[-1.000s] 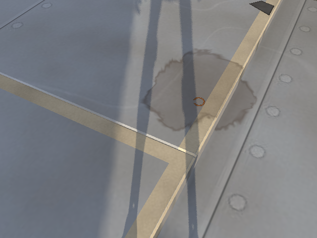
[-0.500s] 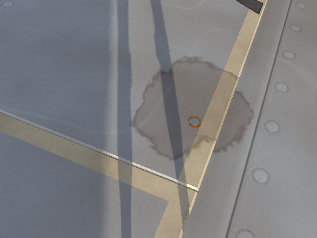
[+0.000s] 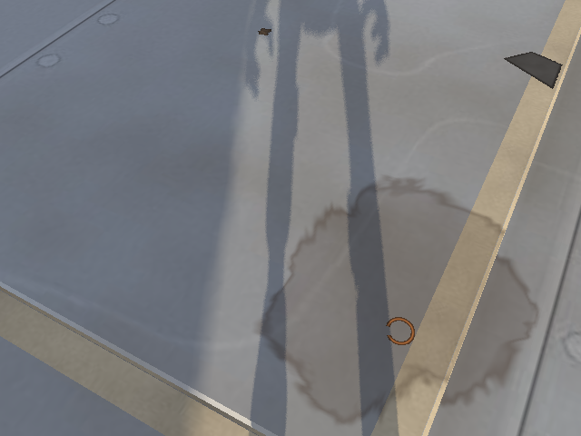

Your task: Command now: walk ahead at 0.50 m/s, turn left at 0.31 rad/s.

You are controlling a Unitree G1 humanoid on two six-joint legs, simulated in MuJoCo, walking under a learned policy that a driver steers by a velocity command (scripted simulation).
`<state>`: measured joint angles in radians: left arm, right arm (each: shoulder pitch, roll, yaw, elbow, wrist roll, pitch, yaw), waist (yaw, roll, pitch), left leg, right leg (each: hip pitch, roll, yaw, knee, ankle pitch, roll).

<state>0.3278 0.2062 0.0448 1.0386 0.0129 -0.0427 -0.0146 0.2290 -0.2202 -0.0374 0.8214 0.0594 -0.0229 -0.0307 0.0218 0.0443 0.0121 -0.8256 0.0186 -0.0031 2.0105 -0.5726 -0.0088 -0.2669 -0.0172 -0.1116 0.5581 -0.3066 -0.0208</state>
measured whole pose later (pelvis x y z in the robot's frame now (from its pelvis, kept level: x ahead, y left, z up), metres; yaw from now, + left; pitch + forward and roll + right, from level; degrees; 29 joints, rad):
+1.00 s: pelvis +0.59 +0.08 +0.11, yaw -2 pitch +2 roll -1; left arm 0.25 0.28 0.06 0.72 0.00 -0.06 -0.03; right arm 0.22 -0.27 -0.02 0.70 -0.01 -0.12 -0.01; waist 0.01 0.01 0.01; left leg -0.55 0.06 -0.08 1.23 -0.35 -0.01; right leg -0.31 0.15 0.01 0.40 -0.13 -0.12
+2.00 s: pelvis +0.79 +0.10 +0.10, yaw -24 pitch +1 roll +0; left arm 0.22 0.22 0.03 0.72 -0.01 0.00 0.01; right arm 0.25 -0.25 -0.05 0.84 0.00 -0.03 0.00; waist -0.01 -0.02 -0.04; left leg -0.23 0.01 0.02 0.57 -0.36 0.01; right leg -0.30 0.02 0.02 0.63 -0.36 -0.04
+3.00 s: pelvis +1.20 -0.10 +0.10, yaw -24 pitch +2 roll +0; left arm 0.35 0.28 0.05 0.84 -0.02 -0.07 0.00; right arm 0.14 -0.26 -0.05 0.80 0.00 -0.09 0.04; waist 0.02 -0.02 0.04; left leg -0.38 -0.03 0.06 0.50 -0.14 0.06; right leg -0.36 -0.03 0.04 1.18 -0.39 -0.03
